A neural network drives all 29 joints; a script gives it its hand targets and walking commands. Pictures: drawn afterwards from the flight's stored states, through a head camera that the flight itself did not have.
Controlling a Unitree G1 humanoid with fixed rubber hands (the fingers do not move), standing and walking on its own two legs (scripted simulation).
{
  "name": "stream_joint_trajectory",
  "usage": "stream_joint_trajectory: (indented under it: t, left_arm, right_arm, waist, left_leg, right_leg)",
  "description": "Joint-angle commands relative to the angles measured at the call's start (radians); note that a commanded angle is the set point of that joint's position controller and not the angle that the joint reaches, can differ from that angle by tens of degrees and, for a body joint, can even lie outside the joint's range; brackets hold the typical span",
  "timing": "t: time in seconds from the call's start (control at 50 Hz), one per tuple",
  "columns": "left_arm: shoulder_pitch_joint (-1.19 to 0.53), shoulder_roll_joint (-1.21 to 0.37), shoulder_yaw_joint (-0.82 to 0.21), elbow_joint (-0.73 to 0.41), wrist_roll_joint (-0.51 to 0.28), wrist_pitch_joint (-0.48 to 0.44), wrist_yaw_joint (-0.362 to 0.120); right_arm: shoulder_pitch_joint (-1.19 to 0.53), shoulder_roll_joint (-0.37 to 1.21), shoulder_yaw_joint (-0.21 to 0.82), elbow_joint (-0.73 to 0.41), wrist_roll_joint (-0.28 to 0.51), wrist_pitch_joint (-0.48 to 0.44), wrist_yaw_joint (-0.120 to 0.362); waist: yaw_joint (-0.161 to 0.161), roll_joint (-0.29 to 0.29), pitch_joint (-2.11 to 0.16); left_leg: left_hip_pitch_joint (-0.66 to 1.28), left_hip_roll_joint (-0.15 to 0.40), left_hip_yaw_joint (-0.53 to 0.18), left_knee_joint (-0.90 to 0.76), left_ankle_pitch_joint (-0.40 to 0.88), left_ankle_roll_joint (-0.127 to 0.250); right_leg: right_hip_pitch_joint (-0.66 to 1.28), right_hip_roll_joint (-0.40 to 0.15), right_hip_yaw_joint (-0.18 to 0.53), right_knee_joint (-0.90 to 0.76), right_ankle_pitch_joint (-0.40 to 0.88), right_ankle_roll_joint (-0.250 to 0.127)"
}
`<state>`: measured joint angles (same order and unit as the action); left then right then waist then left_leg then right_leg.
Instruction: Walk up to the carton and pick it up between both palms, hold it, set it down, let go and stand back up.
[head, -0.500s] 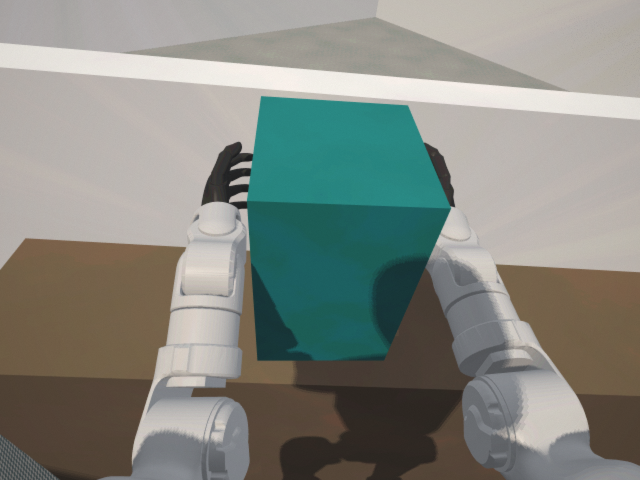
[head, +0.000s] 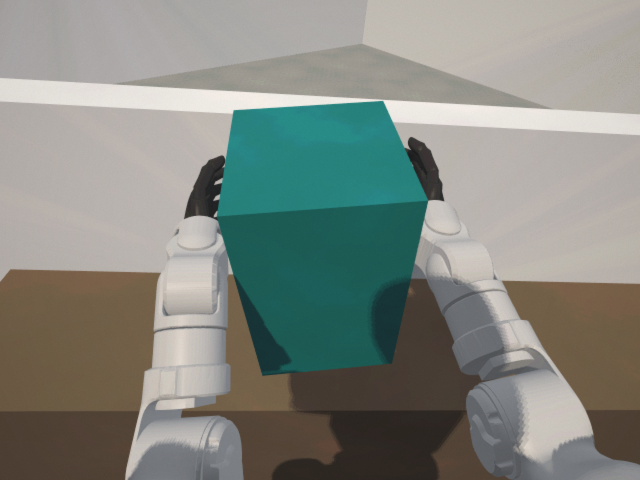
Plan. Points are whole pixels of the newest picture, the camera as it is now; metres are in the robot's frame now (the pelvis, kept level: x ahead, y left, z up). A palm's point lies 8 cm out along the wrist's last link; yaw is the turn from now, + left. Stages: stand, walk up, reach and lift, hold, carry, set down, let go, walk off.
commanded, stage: reach and lift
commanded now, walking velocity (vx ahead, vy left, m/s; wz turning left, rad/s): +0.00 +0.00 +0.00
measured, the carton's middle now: (319, 246) +0.35 -0.01 +0.16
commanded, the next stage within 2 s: hold in 0.60 s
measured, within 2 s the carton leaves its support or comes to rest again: neither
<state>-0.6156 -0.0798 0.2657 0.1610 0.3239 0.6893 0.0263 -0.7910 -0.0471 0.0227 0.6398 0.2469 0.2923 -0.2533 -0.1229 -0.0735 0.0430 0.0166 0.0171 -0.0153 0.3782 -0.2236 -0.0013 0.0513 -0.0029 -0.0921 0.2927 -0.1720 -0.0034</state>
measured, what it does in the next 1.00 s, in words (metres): stands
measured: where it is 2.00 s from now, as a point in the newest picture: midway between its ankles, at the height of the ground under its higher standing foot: outside the picture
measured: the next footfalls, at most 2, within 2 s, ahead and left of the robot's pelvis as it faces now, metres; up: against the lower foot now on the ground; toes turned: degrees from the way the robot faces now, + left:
none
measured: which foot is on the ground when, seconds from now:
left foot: down 0.00-1.00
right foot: down 0.00-1.00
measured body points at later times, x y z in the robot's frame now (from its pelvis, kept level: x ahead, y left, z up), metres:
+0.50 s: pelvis -0.01 +0.00 +0.00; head -0.06 +0.04 +0.45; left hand +0.38 +0.12 +0.21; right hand +0.37 -0.14 +0.24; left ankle +0.00 +0.12 -0.75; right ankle +0.01 -0.12 -0.75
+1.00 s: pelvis -0.01 +0.00 +0.00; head -0.09 +0.03 +0.44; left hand +0.36 +0.13 +0.23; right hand +0.37 -0.14 +0.26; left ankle +0.00 +0.12 -0.75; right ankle +0.01 -0.12 -0.75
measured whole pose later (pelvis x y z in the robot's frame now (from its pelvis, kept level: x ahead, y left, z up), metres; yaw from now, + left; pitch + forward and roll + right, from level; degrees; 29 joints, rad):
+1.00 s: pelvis -0.01 +0.00 +0.00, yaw -1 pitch -9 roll -1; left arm -0.73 -0.06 0.31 0.20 0.32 0.79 0.01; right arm -0.93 -0.07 -0.01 0.70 0.26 0.40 -0.26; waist -0.09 -0.06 -0.02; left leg 0.00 0.02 -0.01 0.35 -0.19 -0.01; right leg 0.01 0.00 -0.07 0.30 -0.15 -0.01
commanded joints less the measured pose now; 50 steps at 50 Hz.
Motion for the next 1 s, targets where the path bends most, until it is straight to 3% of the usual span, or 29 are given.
stream_joint_trajectory:
  t: [0.0, 0.04, 0.14, 0.16, 0.2, 0.3, 0.4, 0.56, 0.64, 0.68, 0.74, 0.86, 0.92, 0.98]
  left_arm:
    - [-0.824, -0.578, -0.496, -0.152, -0.155, -0.054, -0.132]
    - [-0.782, -0.582, -0.523, -0.156, -0.167, -0.051, -0.132]
    - [-0.768, -0.561, -0.479, -0.104, -0.137, -0.029, -0.140]
    - [-0.777, -0.546, -0.439, -0.075, -0.123, -0.020, -0.147]
    - [-0.780, -0.533, -0.416, -0.050, -0.111, -0.012, -0.157]
    - [-0.829, -0.582, -0.468, -0.074, -0.144, -0.020, -0.152]
    - [-0.836, -0.574, -0.487, -0.126, -0.155, -0.034, -0.138]
    - [-0.890, -0.568, -0.457, -0.071, -0.144, -0.017, -0.131]
    - [-0.900, -0.569, -0.439, -0.047, -0.139, -0.003, -0.126]
    - [-0.939, -0.579, -0.472, -0.104, -0.162, -0.010, -0.120]
    - [-0.915, -0.573, -0.452, -0.060, -0.151, 0.005, -0.123]
    - [-0.921, -0.553, -0.428, -0.069, -0.157, 0.025, -0.134]
    - [-0.948, -0.515, -0.370, -0.024, -0.133, 0.028, -0.140]
    - [-0.951, -0.514, -0.381, -0.086, -0.155, 0.030, -0.149]
  right_arm:
    - [-0.736, 0.681, 0.342, -0.346, 0.080, -0.023, 0.081]
    - [-0.732, 0.676, 0.354, -0.403, 0.093, -0.026, 0.073]
    - [-0.687, 0.659, 0.318, -0.313, 0.073, 0.011, 0.072]
    - [-0.697, 0.651, 0.305, -0.279, 0.064, 0.020, 0.076]
    - [-0.715, 0.666, 0.298, -0.266, 0.057, 0.023, 0.079]
    - [-0.790, 0.679, 0.308, -0.330, 0.080, 0.001, 0.081]
    - [-0.764, 0.676, 0.336, -0.340, 0.103, 0.005, 0.073]
    - [-0.785, 0.657, 0.271, -0.257, 0.071, 0.023, 0.096]
    - [-0.832, 0.670, 0.274, -0.255, 0.076, 0.025, 0.097]
    - [-0.831, 0.689, 0.289, -0.269, 0.093, 0.028, 0.092]
    - [-0.839, 0.678, 0.278, -0.253, 0.100, 0.041, 0.086]
    - [-0.844, 0.681, 0.286, -0.248, 0.117, 0.078, 0.077]
    - [-0.836, 0.700, 0.262, -0.185, 0.102, 0.102, 0.077]
    - [-0.839, 0.727, 0.290, -0.245, 0.128, 0.107, 0.070]
  waist:
    - [-0.001, 0.087, -0.426]
    - [-0.014, 0.106, -0.463]
    - [-0.015, 0.088, -0.345]
    - [0.000, 0.057, -0.310]
    - [0.017, 0.046, -0.309]
    - [0.001, 0.103, -0.413]
    - [-0.005, 0.111, -0.450]
    - [0.005, 0.117, -0.353]
    - [0.022, 0.099, -0.378]
    - [0.013, 0.121, -0.434]
    - [0.015, 0.129, -0.393]
    - [0.015, 0.096, -0.411]
    - [0.034, 0.074, -0.324]
    - [0.033, 0.054, -0.419]
  left_leg:
    - [0.055, -0.062, 0.009, -0.038, 0.382, -0.043]
    - [0.088, -0.065, 0.004, -0.009, 0.445, -0.056]
    - [0.045, -0.059, 0.011, -0.059, 0.310, -0.040]
    - [0.024, -0.058, 0.018, -0.082, 0.251, -0.030]
    - [0.001, -0.061, 0.023, -0.100, 0.208, -0.014]
    - [0.060, -0.063, 0.016, -0.043, 0.340, -0.037]
    - [0.087, -0.063, 0.009, -0.020, 0.414, -0.051]
    - [0.032, -0.054, 0.016, -0.072, 0.264, -0.040]
    - [0.019, -0.054, 0.021, -0.075, 0.240, -0.025]
    - [0.030, -0.057, 0.022, -0.061, 0.284, -0.034]
    - [0.022, -0.057, 0.023, -0.063, 0.259, -0.032]
    - [0.000, -0.062, 0.026, -0.072, 0.243, -0.021]
    - [-0.053, -0.067, 0.035, -0.097, 0.167, -0.003]
    - [-0.025, -0.074, 0.040, -0.084, 0.215, -0.003]
  right_leg:
    - [0.091, 0.067, 0.008, 0.012, 0.354, 0.075]
    - [0.110, 0.073, 0.007, 0.019, 0.421, 0.079]
    - [0.077, 0.064, 0.015, -0.007, 0.303, 0.077]
    - [0.075, 0.061, 0.011, -0.020, 0.245, 0.076]
    - [0.076, 0.056, 0.015, -0.023, 0.222, 0.084]
    - [0.069, 0.070, 0.009, -0.008, 0.294, 0.077]
    - [0.093, 0.075, 0.012, 0.008, 0.370, 0.077]
    - [0.024, 0.069, 0.011, -0.026, 0.162, 0.063]
    - [0.024, 0.072, 0.013, -0.027, 0.136, 0.064]
    - [0.044, 0.073, 0.015, -0.010, 0.189, 0.067]
    - [0.035, 0.071, 0.019, -0.019, 0.155, 0.065]
    - [0.062, 0.076, 0.023, -0.020, 0.147, 0.073]
    - [0.047, 0.063, 0.035, -0.030, 0.098, 0.080]
    - [0.086, 0.064, 0.035, -0.012, 0.183, 0.094]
